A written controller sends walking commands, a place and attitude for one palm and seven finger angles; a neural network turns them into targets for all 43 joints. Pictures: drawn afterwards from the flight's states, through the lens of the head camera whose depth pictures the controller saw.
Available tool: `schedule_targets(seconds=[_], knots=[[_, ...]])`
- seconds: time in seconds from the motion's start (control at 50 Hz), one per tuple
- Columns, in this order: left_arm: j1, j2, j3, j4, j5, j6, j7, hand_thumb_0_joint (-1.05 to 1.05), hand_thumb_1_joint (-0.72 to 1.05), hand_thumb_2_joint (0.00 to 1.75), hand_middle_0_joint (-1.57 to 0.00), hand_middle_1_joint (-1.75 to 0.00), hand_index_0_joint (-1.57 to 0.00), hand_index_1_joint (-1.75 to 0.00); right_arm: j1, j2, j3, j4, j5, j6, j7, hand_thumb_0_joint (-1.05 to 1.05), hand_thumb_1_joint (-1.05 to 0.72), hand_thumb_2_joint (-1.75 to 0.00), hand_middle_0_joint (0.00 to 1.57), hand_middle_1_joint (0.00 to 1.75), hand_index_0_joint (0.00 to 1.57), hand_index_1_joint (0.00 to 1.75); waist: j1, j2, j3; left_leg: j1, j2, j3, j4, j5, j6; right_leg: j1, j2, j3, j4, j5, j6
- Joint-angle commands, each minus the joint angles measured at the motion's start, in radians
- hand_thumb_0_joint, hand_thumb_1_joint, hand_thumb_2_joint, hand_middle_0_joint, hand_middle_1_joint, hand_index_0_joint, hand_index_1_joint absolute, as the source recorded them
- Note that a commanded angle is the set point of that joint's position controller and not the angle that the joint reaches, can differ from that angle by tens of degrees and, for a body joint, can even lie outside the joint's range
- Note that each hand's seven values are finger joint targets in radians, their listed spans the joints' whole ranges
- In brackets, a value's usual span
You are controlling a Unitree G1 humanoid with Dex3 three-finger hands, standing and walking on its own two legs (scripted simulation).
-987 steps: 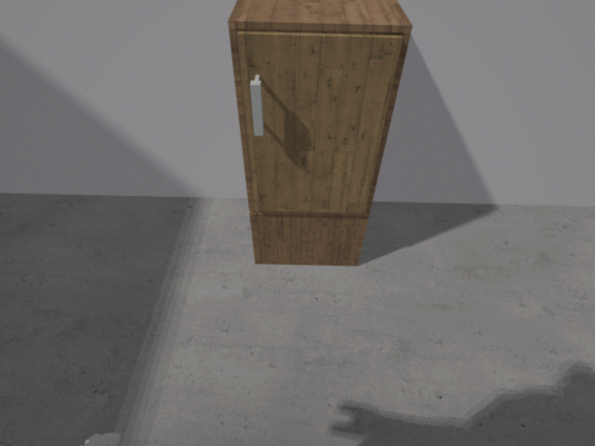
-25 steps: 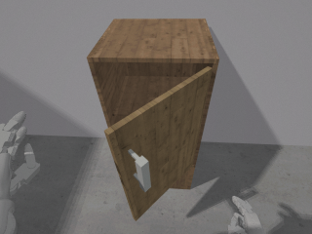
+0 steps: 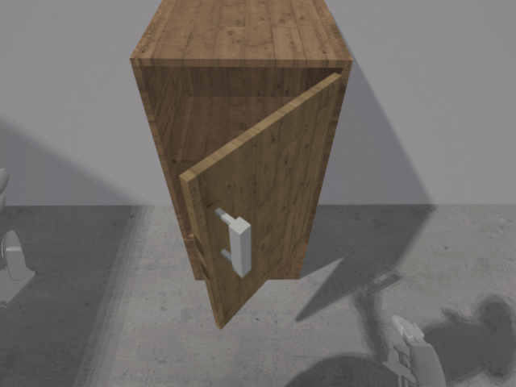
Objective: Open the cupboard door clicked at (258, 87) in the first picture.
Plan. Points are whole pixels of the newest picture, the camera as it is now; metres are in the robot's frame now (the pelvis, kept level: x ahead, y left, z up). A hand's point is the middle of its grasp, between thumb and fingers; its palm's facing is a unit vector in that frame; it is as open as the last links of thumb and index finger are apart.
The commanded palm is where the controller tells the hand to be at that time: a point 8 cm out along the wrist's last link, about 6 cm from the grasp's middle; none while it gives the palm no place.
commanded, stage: step back with the hand held close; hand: left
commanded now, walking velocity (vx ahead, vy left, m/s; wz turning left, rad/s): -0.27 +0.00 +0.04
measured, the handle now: (232, 242) +0.35 +0.07 +0.00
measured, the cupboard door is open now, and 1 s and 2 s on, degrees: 48 48 48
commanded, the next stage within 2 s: stop stepping back and stand still in 0.58 s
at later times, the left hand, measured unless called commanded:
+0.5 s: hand out of the picture +0.12 +0.27 +0.18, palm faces +0.50 -0.75 -0.44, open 7.4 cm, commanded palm +0.06 +0.29 +0.18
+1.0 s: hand out of the picture +0.05 +0.21 +0.16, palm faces +0.32 -0.78 -0.54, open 7.4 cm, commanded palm -0.01 +0.25 +0.18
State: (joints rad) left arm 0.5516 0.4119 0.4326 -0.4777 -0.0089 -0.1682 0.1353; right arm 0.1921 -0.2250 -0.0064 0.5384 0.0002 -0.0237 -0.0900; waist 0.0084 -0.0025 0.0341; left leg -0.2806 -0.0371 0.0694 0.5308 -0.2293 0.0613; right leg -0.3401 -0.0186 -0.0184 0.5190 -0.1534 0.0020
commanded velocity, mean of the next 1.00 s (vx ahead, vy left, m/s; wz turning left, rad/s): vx -0.18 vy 0.03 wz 0.00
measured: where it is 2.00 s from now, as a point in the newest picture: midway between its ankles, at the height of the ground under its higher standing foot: outside the picture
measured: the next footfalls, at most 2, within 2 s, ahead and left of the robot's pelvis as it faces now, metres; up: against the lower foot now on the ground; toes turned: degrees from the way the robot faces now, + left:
right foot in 0.60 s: -0.19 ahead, -0.14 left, +0.00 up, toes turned -2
left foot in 0.78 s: -0.04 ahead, +0.05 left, +0.00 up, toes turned -1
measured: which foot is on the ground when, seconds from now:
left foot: down 0.00-0.60, up 0.62-0.76, down 0.78-1.00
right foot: down 0.00-0.26, up 0.28-0.58, down 0.60-0.80, up 0.82-0.96, down 0.98-1.00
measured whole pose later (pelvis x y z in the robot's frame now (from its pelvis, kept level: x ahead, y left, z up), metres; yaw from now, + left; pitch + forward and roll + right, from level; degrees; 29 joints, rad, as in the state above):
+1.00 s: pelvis -0.16 -0.04 +0.00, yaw -3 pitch -1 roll +1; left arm 0.62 0.47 0.46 -0.52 -0.04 -0.15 0.14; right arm 0.22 -0.21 0.01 0.57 0.00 -0.12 -0.07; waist -0.04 -0.05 0.04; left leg -0.33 -0.03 0.05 0.49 -0.16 0.04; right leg -0.27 0.01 -0.06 0.56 -0.32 -0.01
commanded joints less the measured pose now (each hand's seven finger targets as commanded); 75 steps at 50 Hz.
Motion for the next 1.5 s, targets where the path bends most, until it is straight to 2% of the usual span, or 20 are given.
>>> schedule_targets(seconds=[0.0,0.12,0.16,0.22,0.26,0.34,0.48,0.56,0.62,0.68,0.72,0.76,0.8,0.94,1.0,1.1,1.18,1.26,1.36,1.48], knots=[[-0.086,0.132,0.101,-0.217,0.032,-0.069,0.043,0.0,0.9,0.9,-0.2,-0.3,-0.2,-0.3,-0.073,-0.148,-0.058,-0.156,-0.022,-0.07,-0.019,0.0,-0.9,-0.9,0.2,0.3,0.2,0.3,-0.004,0.104,-0.041,-0.467,0.198,-0.234,-0.285,-0.435,0.055,0.358,0.017,0.07,0.132,-0.008,0.004],[-0.144,0.176,0.109,-0.261,0.016,-0.094,0.049,0.0,0.9,0.9,-0.2,-0.3,-0.2,-0.3,-0.04,-0.125,-0.054,-0.134,-0.006,-0.088,-0.001,0.0,-0.9,-0.9,0.2,0.3,0.2,0.3,-0.023,-0.116,-0.054,-0.147,0.045,-0.121,0.156,-0.309,-0.013,-0.082,-0.184,0.317,-0.219,-0.363,-0.099],[-0.15,0.186,0.104,-0.294,0.003,-0.103,0.06,0.0,0.9,0.9,-0.2,-0.3,-0.2,-0.3,-0.043,-0.102,-0.038,-0.106,-0.007,-0.089,0.005,0.0,-0.9,-0.9,0.2,0.3,0.2,0.3,-0.03,-0.125,-0.102,0.024,0.036,-0.094,0.24,-0.201,-0.032,-0.193,-0.239,0.274,-0.241,-0.327,-0.124],[-0.087,0.196,0.129,-0.323,-0.01,-0.113,0.063,0.0,0.9,0.9,-0.2,-0.3,-0.2,-0.3,-0.054,-0.132,-0.039,-0.119,-0.006,-0.094,-0.005,0.0,-0.9,-0.9,0.2,0.3,0.2,0.3,-0.026,0.097,-0.09,-0.064,0.127,-0.236,-0.074,-0.312,0.007,-0.142,-0.089,0.123,-0.018,-0.31,-0.041],[-0.087,0.195,0.167,-0.36,0.015,-0.124,0.067,0.0,0.9,0.9,-0.2,-0.3,-0.2,-0.3,-0.079,-0.128,-0.041,-0.127,-0.022,-0.115,-0.009,0.0,-0.9,-0.9,0.2,0.3,0.2,0.3,-0.015,0.417,-0.091,-0.412,0.381,-0.566,-0.467,-0.602,0.099,0.125,0.095,0.035,0.559,-0.257,0.019],[-0.056,0.188,0.169,-0.265,-0.004,-0.113,0.063,0.0,0.9,0.9,-0.2,-0.3,-0.2,-0.3,-0.084,-0.105,-0.062,-0.096,-0.006,-0.151,0.011,0.0,-0.9,-0.9,0.2,0.3,0.2,0.3,-0.003,0.108,-0.105,-0.185,0.339,-0.374,-0.321,-0.274,0.103,-0.026,0.069,0.072,0.627,-0.299,0.017],[-0.084,0.126,0.046,-0.28,-0.031,-0.079,0.045,0.0,0.9,0.9,-0.2,-0.3,-0.2,-0.3,-0.068,-0.109,-0.042,-0.027,-0.019,-0.165,0.029,0.0,-0.9,-0.9,0.2,0.3,0.2,0.3,-0.008,0.269,-0.166,0.061,0.241,-0.229,-0.406,-0.159,-0.006,0.076,0.097,-0.054,0.083,-0.376,-0.016],[-0.08,0.233,0.114,-0.337,-0.052,-0.105,0.027,0.0,0.9,0.9,-0.2,-0.3,-0.2,-0.3,-0.082,-0.078,-0.034,-0.027,-0.015,-0.132,0.036,0.0,-0.9,-0.9,0.2,0.3,0.2,0.3,0.003,0.045,-0.251,0.22,0.148,-0.089,-0.088,0.192,-0.068,0.066,-0.071,0.085,-0.281,-0.011,-0.086],[-0.098,0.346,0.224,-0.347,-0.046,-0.136,0.035,0.0,0.9,0.9,-0.2,-0.3,-0.2,-0.3,-0.153,-0.06,-0.005,-0.06,-0.02,-0.141,0.017,0.0,-0.9,-0.9,0.2,0.3,0.2,0.3,0.037,-0.114,-0.164,-0.031,0.048,-0.035,0.312,-0.158,-0.086,-0.006,-0.311,0.231,-0.256,0.406,-0.153],[0.01,0.256,0.187,-0.284,-0.038,-0.085,0.017,0.0,0.9,0.9,-0.2,-0.3,-0.2,-0.3,-0.152,-0.053,0.004,-0.098,0.01,-0.119,-0.001,0.0,-0.9,-0.9,0.2,0.3,0.2,0.3,0.013,-0.188,-0.207,-0.197,0.028,-0.012,0.183,-0.111,-0.072,0.328,-0.217,0.073,-0.027,0.956,-0.089],[0.047,0.213,0.158,-0.264,-0.051,-0.065,0.019,0.0,0.9,0.9,-0.2,-0.3,-0.2,-0.3,-0.134,-0.084,0.01,-0.077,0.006,-0.104,-0.012,0.0,-0.9,-0.9,0.2,0.3,0.2,0.3,-0.033,0.042,-0.216,0.095,-0.009,0.027,-0.04,0.276,-0.057,0.183,-0.112,-0.005,0.073,0.776,-0.024],[0.065,0.216,0.146,-0.284,-0.06,-0.061,0.019,0.0,0.9,0.9,-0.2,-0.3,-0.2,-0.3,-0.08,-0.13,-0.023,-0.076,0.006,-0.123,0.002,0.0,-0.9,-0.9,0.2,0.3,0.2,0.3,-0.012,0.259,-0.287,0.369,0.229,-0.227,-0.109,0.911,0.042,-0.033,0.014,-0.016,0.283,-0.094,0.024],[0.043,0.187,0.124,-0.22,-0.053,-0.072,0.017,0.0,0.9,0.9,-0.2,-0.3,-0.2,-0.3,-0.034,-0.133,-0.041,-0.061,0.007,-0.145,0.024,0.0,-0.9,-0.9,0.2,0.3,0.2,0.3,-0.005,0.179,-0.199,0.257,0.301,-0.313,-0.194,0.612,0.084,-0.064,0.052,0.036,0.31,-0.457,0.012],[0.069,0.232,0.162,-0.291,-0.032,-0.057,0.036,0.0,0.9,0.9,-0.2,-0.3,-0.2,-0.3,-0.103,-0.127,-0.027,-0.117,-0.001,-0.141,0.008,0.0,-0.9,-0.9,0.2,0.3,0.2,0.3,-0.012,0.155,-0.077,-0.259,0.148,-0.152,-0.273,-0.323,0.002,0.32,0.008,-0.041,-0.037,-0.199,-0.007],[-0.001,0.238,0.152,-0.25,-0.019,-0.073,0.036,0.0,0.9,0.9,-0.2,-0.3,-0.2,-0.3,-0.084,-0.109,-0.045,-0.091,-0.011,-0.111,0.011,0.0,-0.9,-0.9,0.2,0.3,0.2,0.3,-0.007,-0.212,-0.009,-0.152,0.02,-0.088,0.416,-0.217,-0.074,-0.125,-0.372,0.511,-0.448,-0.672,-0.17],[-0.095,0.195,0.116,-0.149,-0.003,-0.098,0.036,0.0,0.9,0.9,-0.2,-0.3,-0.2,-0.3,-0.045,-0.086,-0.027,-0.039,-0.012,-0.126,-0.002,0.0,-0.9,-0.9,0.2,0.3,0.2,0.3,-0.03,-0.081,-0.069,-0.076,0.082,-0.047,0.302,-0.099,-0.052,-0.063,-0.233,0.193,-0.308,-0.384,-0.117],[-0.097,0.172,0.087,-0.158,0.006,-0.103,0.047,0.0,0.9,0.9,-0.2,-0.3,-0.2,-0.3,-0.022,-0.089,-0.028,-0.022,-0.02,-0.16,-0.016,0.0,-0.9,-0.9,0.2,0.3,0.2,0.3,-0.013,-0.014,-0.069,0.054,0.04,0.012,-0.065,-0.134,-0.021,0.025,-0.194,0.174,-0.253,-0.372,-0.089],[-0.063,0.191,0.119,-0.257,-0.005,-0.118,0.051,0.0,0.9,0.9,-0.2,-0.3,-0.2,-0.3,-0.026,-0.12,-0.038,-0.068,-0.006,-0.166,-0.001,0.0,-0.9,-0.9,0.2,0.3,0.2,0.3,-0.002,0.123,-0.143,0.071,0.204,-0.191,-0.141,0.218,0.021,0.157,-0.026,0.023,0.042,0.078,-0.008],[-0.026,0.179,0.125,-0.197,-0.013,-0.115,0.037,0.0,0.9,0.9,-0.2,-0.3,-0.2,-0.3,-0.04,-0.1,-0.032,-0.059,0.002,-0.161,0.016,0.0,-0.9,-0.9,0.2,0.3,0.2,0.3,-0.015,0.045,-0.109,-0.04,0.123,-0.07,-0.088,0.194,-0.038,0.239,-0.059,0.05,0.002,0.232,-0.017],[-0.046,0.161,0.112,-0.136,-0.02,-0.106,0.028,0.0,0.9,0.9,-0.2,-0.3,-0.2,-0.3,-0.041,-0.101,-0.029,-0.057,0.0,-0.151,0.021,0.0,-0.9,-0.9,0.2,0.3,0.2,0.3,-0.015,0.01,-0.048,-0.045,0.104,-0.076,-0.136,-0.034,-0.037,0.151,-0.052,0.086,-0.112,-0.05,-0.014]])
